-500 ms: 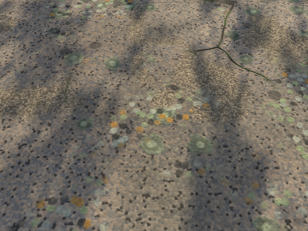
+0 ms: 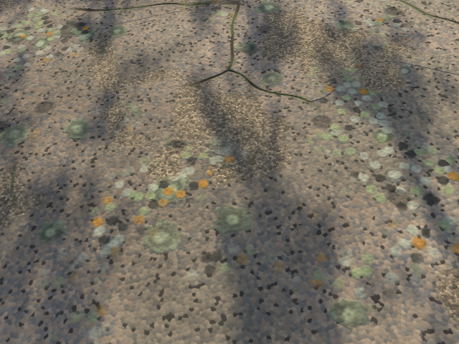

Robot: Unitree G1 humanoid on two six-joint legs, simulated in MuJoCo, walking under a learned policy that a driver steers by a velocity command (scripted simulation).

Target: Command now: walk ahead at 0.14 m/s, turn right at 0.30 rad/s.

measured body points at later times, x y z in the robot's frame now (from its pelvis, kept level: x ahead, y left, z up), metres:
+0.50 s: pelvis +0.16 +0.02 -0.01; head +0.20 +0.04 +0.44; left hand +0.39 +0.25 -0.10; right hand +0.10 -0.24 -0.13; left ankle +0.03 +0.14 -0.75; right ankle +0.32 -0.14 -0.71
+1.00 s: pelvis +0.43 -0.01 -0.01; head +0.45 +0.00 +0.44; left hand +0.40 +0.27 -0.14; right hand +0.65 -0.23 -0.11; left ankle +0.57 +0.17 -0.69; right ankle +0.36 -0.13 -0.75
